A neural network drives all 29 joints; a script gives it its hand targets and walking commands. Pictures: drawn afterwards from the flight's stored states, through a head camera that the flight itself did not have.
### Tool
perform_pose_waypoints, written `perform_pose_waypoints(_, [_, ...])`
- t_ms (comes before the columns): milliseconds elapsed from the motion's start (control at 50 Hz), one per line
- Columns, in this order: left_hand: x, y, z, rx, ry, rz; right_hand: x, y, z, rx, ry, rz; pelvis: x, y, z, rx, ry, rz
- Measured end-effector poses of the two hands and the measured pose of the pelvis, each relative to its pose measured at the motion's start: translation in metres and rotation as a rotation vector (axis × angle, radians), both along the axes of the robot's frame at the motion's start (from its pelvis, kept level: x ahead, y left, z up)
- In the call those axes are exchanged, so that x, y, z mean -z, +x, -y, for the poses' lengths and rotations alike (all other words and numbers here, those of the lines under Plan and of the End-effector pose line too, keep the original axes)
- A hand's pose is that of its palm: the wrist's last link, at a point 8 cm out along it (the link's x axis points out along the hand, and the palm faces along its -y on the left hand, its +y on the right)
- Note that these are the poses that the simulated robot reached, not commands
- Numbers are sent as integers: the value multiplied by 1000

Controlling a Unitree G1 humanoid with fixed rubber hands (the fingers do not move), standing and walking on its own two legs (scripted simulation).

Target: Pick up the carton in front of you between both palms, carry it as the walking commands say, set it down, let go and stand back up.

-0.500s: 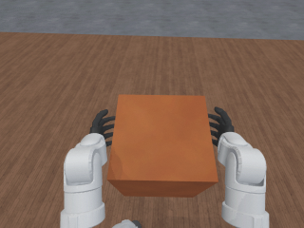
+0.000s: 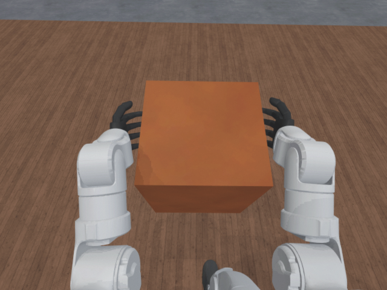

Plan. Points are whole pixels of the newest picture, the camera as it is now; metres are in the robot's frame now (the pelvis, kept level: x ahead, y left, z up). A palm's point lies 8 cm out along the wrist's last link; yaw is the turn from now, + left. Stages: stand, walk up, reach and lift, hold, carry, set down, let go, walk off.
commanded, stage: carry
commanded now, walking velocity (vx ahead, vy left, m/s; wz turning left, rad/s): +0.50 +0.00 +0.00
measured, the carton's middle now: (199, 156) +0.38 -0.01 +0.03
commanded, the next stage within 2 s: none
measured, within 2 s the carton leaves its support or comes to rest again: neither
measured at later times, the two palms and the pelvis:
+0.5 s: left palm (128, 47) +0.70 +0.16 +0.08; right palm (236, 44) +0.70 -0.13 +0.08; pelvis +0.34 +0.01 -0.04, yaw -2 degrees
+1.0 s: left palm (142, 8) +0.93 +0.14 +0.07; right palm (230, 6) +0.94 -0.15 +0.07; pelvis +0.57 +0.00 -0.04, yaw +0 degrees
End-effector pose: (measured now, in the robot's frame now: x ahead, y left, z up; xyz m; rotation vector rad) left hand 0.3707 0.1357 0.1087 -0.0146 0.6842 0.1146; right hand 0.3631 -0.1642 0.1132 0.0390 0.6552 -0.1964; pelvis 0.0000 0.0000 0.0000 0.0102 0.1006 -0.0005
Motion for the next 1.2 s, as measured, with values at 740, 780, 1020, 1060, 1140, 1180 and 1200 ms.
perform_pose_waypoints(740, [58, 452, -10, 80, -4, -101, 54, 436, -14, 31, -3, -107, 21, 455, -27, 25, -43, -6])
perform_pose_waypoints(780, [53, 471, -10, 63, -12, -69, 49, 458, -14, 27, 4, -74, 22, 473, -24, 21, -40, -8])
perform_pose_waypoints(1020, [43, 565, -11, -25, 47, -40, 50, 582, -14, -85, 10, -47, 43, 579, 1, 1, -4, 15])
perform_pose_waypoints(1060, [48, 569, -14, -36, 41, -76, 53, 590, -17, -97, 3, -83, 39, 588, 3, -1, 4, 16])
perform_pose_waypoints(1140, [47, 580, -19, -40, 33, -76, 50, 602, -22, -100, -4, -84, 38, 601, 1, 0, 10, 24])
perform_pose_waypoints(1180, [42, 588, -21, -35, 28, -58, 45, 607, -24, -91, -6, -66, 38, 608, -1, 1, 6, 25])
perform_pose_waypoints(1200, [39, 592, -22, -31, 26, -50, 42, 610, -25, -86, -9, -58, 38, 611, -3, 2, 4, 24])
